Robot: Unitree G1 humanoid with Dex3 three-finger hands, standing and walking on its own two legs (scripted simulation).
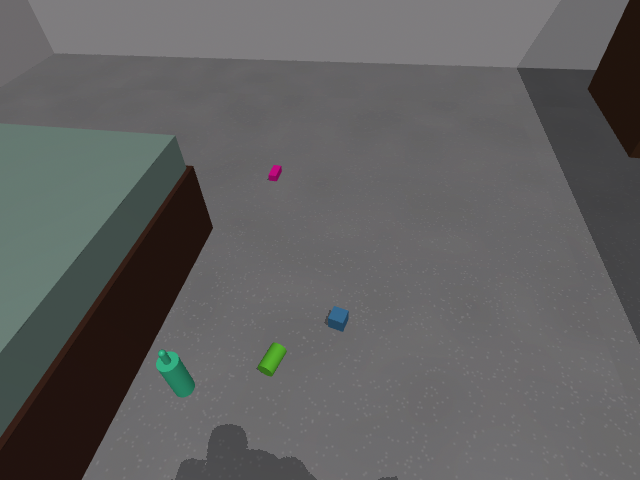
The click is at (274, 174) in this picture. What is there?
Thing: small brick
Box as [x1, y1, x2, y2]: [268, 165, 281, 180]
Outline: 280,166 274,165 268,175 269,180 277,179 281,171
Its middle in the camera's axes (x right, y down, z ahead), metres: -0.25 -0.38 +2.09
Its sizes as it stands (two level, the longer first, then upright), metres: 0.093 0.042 0.035
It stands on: the floor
